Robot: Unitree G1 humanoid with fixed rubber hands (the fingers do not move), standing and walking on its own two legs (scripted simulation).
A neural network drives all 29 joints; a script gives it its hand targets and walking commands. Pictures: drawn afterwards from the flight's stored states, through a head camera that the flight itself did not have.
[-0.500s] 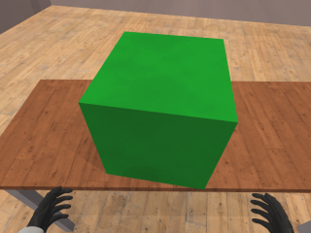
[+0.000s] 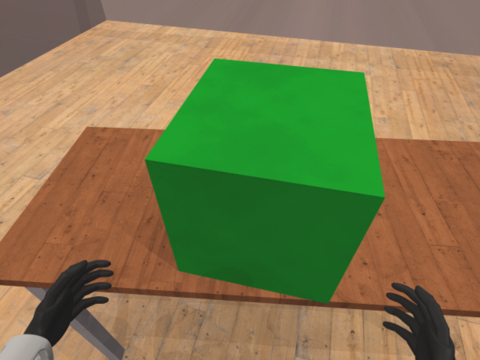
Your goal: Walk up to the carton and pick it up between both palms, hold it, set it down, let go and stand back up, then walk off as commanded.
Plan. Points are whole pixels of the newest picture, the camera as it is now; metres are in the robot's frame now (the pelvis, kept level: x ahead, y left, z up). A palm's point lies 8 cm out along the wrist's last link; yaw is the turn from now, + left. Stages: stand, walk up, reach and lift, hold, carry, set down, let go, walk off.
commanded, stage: reach and lift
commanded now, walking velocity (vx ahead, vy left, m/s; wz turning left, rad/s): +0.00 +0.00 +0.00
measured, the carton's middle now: (268, 174) +0.44 +0.02 +0.09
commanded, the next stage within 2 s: none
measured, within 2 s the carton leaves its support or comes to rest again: neither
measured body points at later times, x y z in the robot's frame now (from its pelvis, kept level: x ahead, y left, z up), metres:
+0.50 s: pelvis +0.01 +0.00 +0.00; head +0.01 +0.00 +0.45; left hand +0.23 +0.28 +0.12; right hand +0.21 -0.20 +0.10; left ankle -0.02 +0.10 -0.75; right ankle +0.01 -0.15 -0.75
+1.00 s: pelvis -0.01 +0.00 +0.00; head -0.01 +0.01 +0.45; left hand +0.31 +0.27 +0.16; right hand +0.26 -0.22 +0.14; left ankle -0.01 +0.10 -0.75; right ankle +0.01 -0.15 -0.75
